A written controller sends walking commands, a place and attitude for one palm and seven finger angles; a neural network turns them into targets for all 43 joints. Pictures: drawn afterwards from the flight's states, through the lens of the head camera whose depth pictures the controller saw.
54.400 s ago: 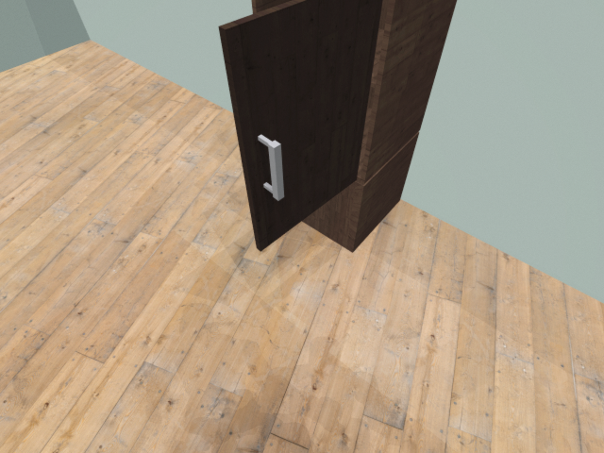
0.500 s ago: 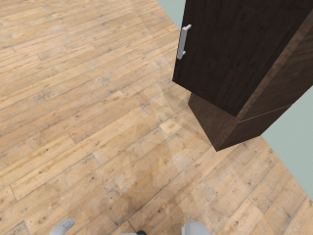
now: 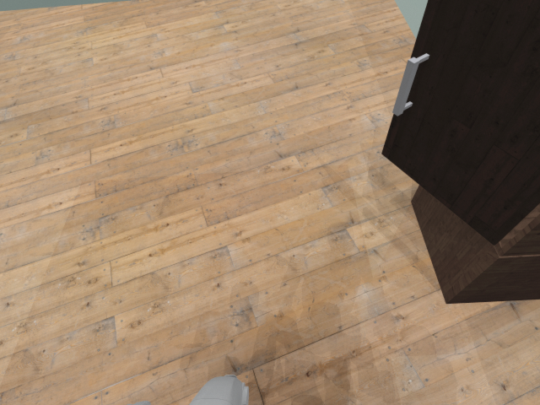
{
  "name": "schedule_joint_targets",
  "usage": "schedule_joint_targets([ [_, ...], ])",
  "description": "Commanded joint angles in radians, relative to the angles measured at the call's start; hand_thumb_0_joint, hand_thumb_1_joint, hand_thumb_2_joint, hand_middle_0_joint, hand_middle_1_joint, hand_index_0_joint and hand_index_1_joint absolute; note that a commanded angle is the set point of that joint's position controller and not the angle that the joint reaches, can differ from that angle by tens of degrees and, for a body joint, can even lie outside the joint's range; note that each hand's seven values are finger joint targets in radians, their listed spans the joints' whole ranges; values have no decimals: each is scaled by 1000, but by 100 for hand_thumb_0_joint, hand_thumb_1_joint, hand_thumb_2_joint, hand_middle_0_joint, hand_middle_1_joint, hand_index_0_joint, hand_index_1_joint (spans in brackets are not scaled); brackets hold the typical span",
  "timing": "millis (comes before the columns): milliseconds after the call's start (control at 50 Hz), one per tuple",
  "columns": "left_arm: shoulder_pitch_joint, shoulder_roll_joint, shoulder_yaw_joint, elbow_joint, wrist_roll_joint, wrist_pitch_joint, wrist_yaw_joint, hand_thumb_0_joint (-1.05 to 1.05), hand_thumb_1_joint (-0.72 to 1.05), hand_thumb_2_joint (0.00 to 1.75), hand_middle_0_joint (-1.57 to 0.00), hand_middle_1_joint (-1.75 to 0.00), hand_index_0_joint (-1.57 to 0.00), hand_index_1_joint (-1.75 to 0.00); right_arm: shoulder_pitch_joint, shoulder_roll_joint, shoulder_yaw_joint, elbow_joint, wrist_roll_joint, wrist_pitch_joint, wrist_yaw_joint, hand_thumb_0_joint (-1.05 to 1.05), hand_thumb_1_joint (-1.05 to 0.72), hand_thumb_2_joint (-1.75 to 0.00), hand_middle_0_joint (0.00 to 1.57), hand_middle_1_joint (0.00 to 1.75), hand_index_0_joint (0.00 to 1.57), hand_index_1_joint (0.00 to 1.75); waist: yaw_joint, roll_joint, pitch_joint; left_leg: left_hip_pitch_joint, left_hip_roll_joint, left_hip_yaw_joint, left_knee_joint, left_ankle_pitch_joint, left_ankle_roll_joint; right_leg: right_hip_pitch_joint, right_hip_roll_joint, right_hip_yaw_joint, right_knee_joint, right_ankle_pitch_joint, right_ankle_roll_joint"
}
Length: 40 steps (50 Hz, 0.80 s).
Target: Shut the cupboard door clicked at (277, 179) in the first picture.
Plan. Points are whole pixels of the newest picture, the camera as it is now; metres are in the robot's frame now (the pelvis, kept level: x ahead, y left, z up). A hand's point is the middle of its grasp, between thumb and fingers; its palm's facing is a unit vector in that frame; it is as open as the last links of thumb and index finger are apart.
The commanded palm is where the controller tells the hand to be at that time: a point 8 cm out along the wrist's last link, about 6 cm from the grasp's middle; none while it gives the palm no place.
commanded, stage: walk to a spot facing it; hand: left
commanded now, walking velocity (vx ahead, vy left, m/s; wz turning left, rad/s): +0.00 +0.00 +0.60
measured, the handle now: (410, 85) +0.82 -0.33 -0.05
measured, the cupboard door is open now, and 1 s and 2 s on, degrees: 31 31 31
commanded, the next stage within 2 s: turn to face it in 1.14 s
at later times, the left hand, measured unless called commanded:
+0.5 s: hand out of the picture +0.04 +0.27 -0.16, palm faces +0.30 -0.92 -0.26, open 7.4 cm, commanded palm none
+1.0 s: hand out of the picture +0.02 +0.19 -0.18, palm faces +0.63 -0.75 -0.20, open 7.3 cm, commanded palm none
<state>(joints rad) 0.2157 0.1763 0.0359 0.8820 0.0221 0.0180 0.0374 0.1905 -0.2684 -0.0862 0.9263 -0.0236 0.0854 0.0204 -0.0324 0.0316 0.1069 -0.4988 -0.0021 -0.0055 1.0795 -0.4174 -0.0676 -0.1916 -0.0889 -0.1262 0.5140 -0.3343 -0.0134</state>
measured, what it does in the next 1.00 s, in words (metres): walks ahead, turning left: left foot, then right foot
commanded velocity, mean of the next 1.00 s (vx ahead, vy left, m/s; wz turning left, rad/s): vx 0.18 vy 0.00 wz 0.60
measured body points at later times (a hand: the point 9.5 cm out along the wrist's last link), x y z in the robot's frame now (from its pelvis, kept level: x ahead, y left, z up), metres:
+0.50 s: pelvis +0.02 +0.03 +0.00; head +0.06 +0.05 +0.45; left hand +0.03 +0.31 -0.14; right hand +0.17 -0.19 -0.14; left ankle -0.01 +0.13 -0.74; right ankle +0.06 -0.12 -0.69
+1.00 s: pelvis +0.15 +0.07 -0.01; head +0.20 +0.11 +0.44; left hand -0.02 +0.23 -0.16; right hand +0.38 -0.08 -0.15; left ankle +0.17 +0.21 -0.71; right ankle +0.11 -0.10 -0.74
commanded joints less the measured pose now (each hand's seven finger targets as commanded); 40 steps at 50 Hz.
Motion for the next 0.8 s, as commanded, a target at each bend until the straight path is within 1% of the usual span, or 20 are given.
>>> schedule_joint_targets([
  [0, 135, 225, 71, -33, 6, -24, 10, 0, 90, 90, -20, -30, -20, -30, -116, -22, 5, -112, 6, -26, 7, 0, -90, -90, 20, 30, 20, 30, 78, -247, -120, -69, 14, 59, -146, -36, 5, 247, -238, 103, -56, 812, -107],
  [80, 131, 238, 80, -33, 12, -20, 6, 0, 90, 90, -20, -30, -20, -30, -124, -18, 10, -119, 12, -35, 8, 0, -90, -90, 20, 30, 20, 30, 81, -287, -133, 26, 9, 101, -322, -41, 29, 234, -255, 70, -12, 807, -102],
  [140, 100, 248, 86, -44, 4, -18, -1, 0, 90, 90, -20, -30, -20, -30, -37, -48, 3, -104, 7, -46, 5, 0, -90, -90, 20, 30, 20, 30, 20, -224, -161, 254, -12, 121, -553, 137, 51, 107, -241, -2, 113, 728, -47],
  [160, 91, 230, 81, -52, -5, -15, -5, 0, 90, 90, -20, -30, -20, -30, 44, -103, -11, -83, 3, -55, 5, 0, -90, -90, 20, 30, 20, 30, -29, -75, -214, 459, 58, 37, -644, 386, 79, -44, -204, -49, 271, 539, 4],
  [180, 72, 163, 63, -91, -11, -11, -13, 0, 90, 90, -20, -30, -20, -30, 115, -225, -42, -69, -2, -61, 0, 0, -90, -90, 20, 30, 20, 30, -65, 249, -254, 641, 343, -334, -662, 765, 209, -342, -51, -68, 507, -170, 81],
  [200, -8, 151, 48, -125, -5, 2, -5, 0, 90, 90, -20, -30, -20, -30, 179, -254, -47, -45, 7, -53, -13, 0, -90, -90, 20, 30, 20, 30, -92, 232, -257, 604, 425, -398, -664, 985, 304, -405, -28, 55, 617, -350, 74],
  [220, -20, 169, 54, -133, -1, 9, -5, 0, 90, 90, -20, -30, -20, -30, 146, -231, -37, -52, 3, -49, -21, 0, -90, -90, 20, 30, 20, 30, -70, 131, -205, 522, 417, -322, -682, 820, 311, -398, -53, 94, 650, -297, 66],
  [240, -46, 160, 59, -116, 2, 16, -4, 0, 90, 90, -20, -30, -20, -30, 94, -201, -27, -68, 1, -55, -31, 0, -90, -90, 20, 30, 20, 30, -59, 219, -169, 446, 339, -304, -699, 749, 276, -399, -54, 110, 655, -236, 71],
  [300, -7, 170, 65, -79, 1, 17, -23, 0, 90, 90, -20, -30, -20, -30, -14, -153, -6, -104, -4, -62, -40, 0, -90, -90, 20, 30, 20, 30, 1, 136, -130, 370, 240, -234, -727, 502, 225, -368, -33, 128, 639, -86, 83],
  [380, -27, 162, 61, -79, 6, 5, -43, 0, 90, 90, -20, -30, -20, -30, 17, -166, -9, -95, -5, -74, -33, 0, -90, -90, 20, 30, 20, 30, -5, 96, -118, 358, 208, -296, -797, 113, 236, -365, -4, 106, 498, -61, 84],
  [460, -82, 155, 58, -106, 6, -7, -54, 0, 90, 90, -20, -30, -20, -30, 32, -176, -18, -84, -9, -79, -26, 0, -90, -90, 20, 30, 20, 30, -8, 131, -64, 298, 194, -348, -825, -53, 247, -343, 12, 91, 325, -58, 84],
  [520, -48, 153, 56, -99, 4, -18, -58, 0, 90, 90, -20, -30, -20, -30, 18, -173, -23, -84, -11, -78, -24, 0, -90, -90, 20, 30, 20, 30, 15, 137, -73, 210, 171, -372, -789, -87, 233, -180, 57, 64, 169, -43, 77],
  [560, 82, 165, 66, -56, 5, -30, -58, 0, 90, 90, -20, -30, -20, -30, -29, -154, -21, -89, -3, -78, -24, 0, -90, -90, 20, 30, 20, 30, 86, 68, -96, 35, 105, -329, -674, -137, 196, 91, 84, 48, 7, 34, 71],
  [580, 183, 234, 83, -33, 13, -44, -49, 0, 90, 90, -20, -30, -20, -30, -43, -101, -11, -102, 9, -83, -21, 0, -90, -90, 20, 30, 20, 30, 142, -103, -125, -160, 8, -235, -479, -186, 147, 309, -35, 190, -153, -100, 47],
  [600, 251, 328, 99, -26, 24, -50, -32, 0, 90, 90, -20, -30, -20, -30, -30, -17, 6, -125, 15, -92, -18, 0, -90, -90, 20, 30, 20, 30, 172, -421, -173, -300, -103, -48, -116, -237, 81, 384, -354, 566, -329, -350, -38],
  [620, 204, 302, 84, -34, 5, -44, -24, 0, 90, 90, -20, -30, -20, -30, -50, -75, -10, -126, -3, -88, -12, 0, -90, -90, 20, 30, 20, 30, 130, -313, -90, -294, -29, -89, 78, -178, 83, 192, -415, 643, -397, -466, -84],
  [640, 104, 269, 79, -62, 2, -48, -23, 0, 90, 90, -20, -30, -20, -30, -13, -76, -14, -115, -9, -84, -3, 0, -90, -90, 20, 30, 20, 30, 70, -226, -57, -282, 7, -97, 139, -74, 82, 106, -393, 563, -403, -448, -92],
  [680, 34, 198, 64, -63, 2, -61, -19, 0, 90, 90, -20, -30, -20, -30, 8, -59, -13, -71, -12, -77, 9, 0, -90, -90, 20, 30, 20, 30, 25, -209, -20, -236, 66, -72, 206, 59, 65, 26, -327, 388, -375, -292, -68],
  [720, 52, 150, 48, -49, -1, -78, -23, 0, 90, 90, -20, -30, -20, -30, 22, -21, -3, -54, -7, -74, 23, 0, -90, -90, 20, 30, 20, 30, 16, -190, -25, -209, 62, -25, 158, 152, 47, 63, -232, 131, -315, 99, -41],
  [780, 173, 139, 47, 8, 3, -91, -18, 0, 90, 90, -20, -30, -20, -30, -23, 8, 7, -59, -1, -72, 31, 0, -90, -90, 20, 30, 20, 30, 46, -193, -36, -244, 56, 31, 70, 161, 45, 206, -217, 10, -249, 504, -34],
])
